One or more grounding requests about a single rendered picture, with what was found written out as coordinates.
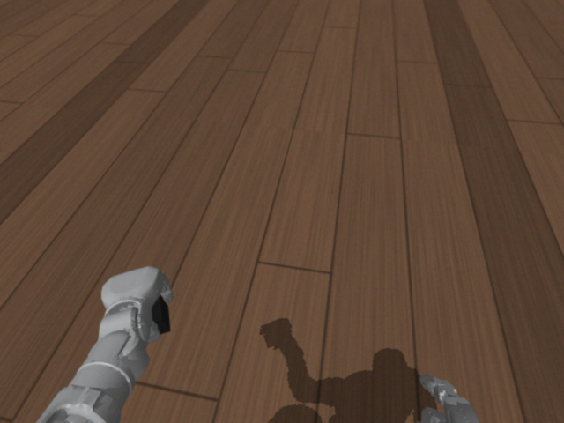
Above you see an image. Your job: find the left robot arm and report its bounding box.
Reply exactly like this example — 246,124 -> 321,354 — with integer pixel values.
36,297 -> 152,423

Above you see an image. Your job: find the right robot hand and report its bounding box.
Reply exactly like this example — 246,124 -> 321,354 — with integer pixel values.
417,375 -> 480,423

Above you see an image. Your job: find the left robot hand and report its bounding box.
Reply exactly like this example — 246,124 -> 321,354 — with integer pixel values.
101,266 -> 174,343

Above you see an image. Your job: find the cube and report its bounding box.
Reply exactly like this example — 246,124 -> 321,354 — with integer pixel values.
152,295 -> 170,334

